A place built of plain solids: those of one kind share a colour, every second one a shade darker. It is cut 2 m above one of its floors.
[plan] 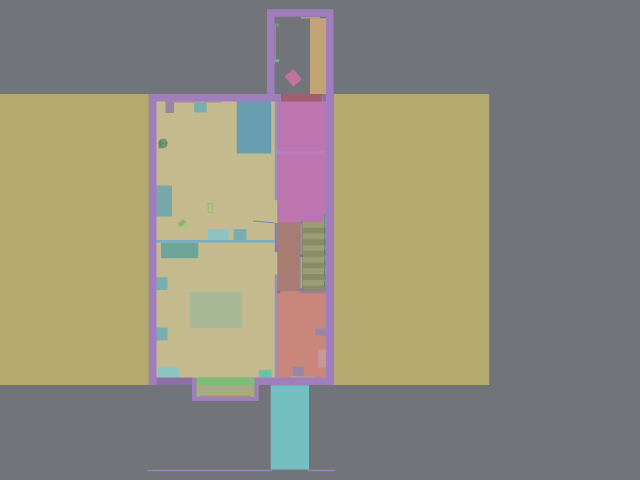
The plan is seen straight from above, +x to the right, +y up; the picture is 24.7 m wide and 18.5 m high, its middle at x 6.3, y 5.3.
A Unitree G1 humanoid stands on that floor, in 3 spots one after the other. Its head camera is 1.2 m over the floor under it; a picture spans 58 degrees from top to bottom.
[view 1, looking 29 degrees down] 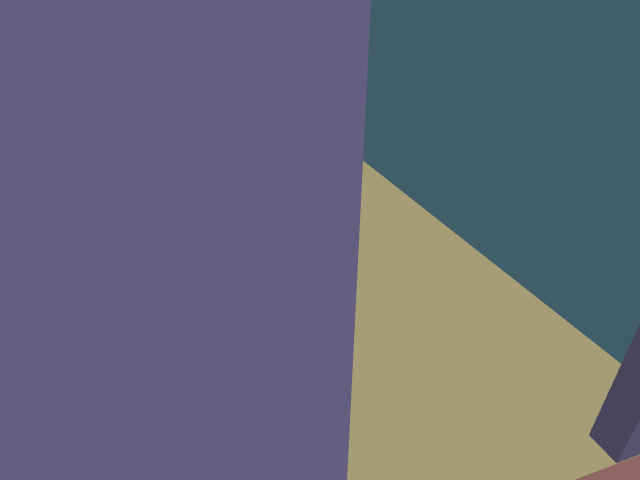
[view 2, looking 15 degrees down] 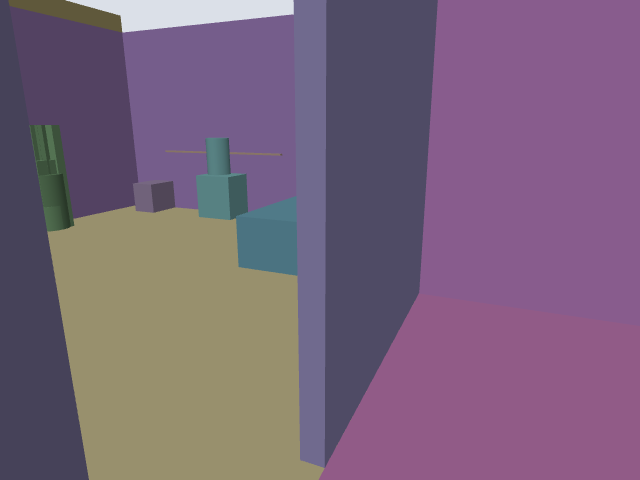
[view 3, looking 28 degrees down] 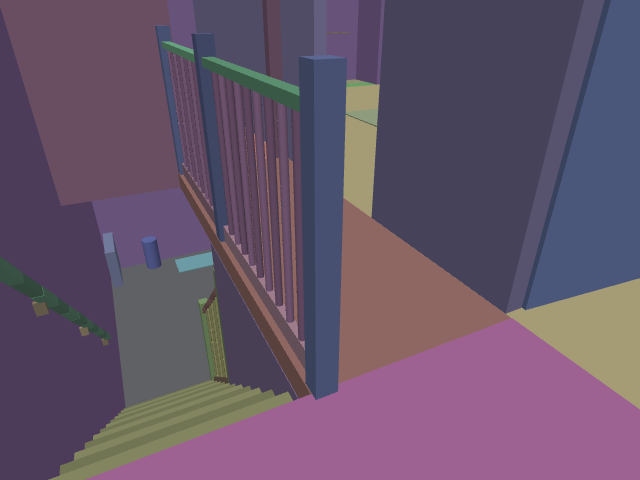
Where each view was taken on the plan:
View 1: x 5.14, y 3.75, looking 162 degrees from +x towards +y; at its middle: landing_wall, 0.59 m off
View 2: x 5.14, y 5.63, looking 113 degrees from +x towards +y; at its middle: landing_wall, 1.35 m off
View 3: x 6.08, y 6.99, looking -116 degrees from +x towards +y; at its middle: well_guard_newel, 1.22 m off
